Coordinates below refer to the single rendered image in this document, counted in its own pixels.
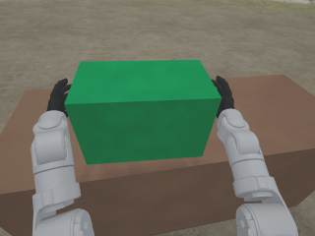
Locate left robot forearm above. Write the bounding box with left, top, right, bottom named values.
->
left=31, top=110, right=81, bottom=236

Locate robot left upper arm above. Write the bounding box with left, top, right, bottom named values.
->
left=33, top=208, right=95, bottom=236

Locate robot right upper arm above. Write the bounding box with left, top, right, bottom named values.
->
left=235, top=202, right=298, bottom=236

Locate carton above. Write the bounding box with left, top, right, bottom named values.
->
left=64, top=60, right=221, bottom=165

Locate right robot forearm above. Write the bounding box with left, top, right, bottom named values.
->
left=217, top=108, right=298, bottom=236

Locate robot right hand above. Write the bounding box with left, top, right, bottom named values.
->
left=211, top=76, right=234, bottom=119

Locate pedestal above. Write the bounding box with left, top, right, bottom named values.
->
left=0, top=74, right=315, bottom=236

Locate robot left hand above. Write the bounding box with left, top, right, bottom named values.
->
left=46, top=78, right=72, bottom=118

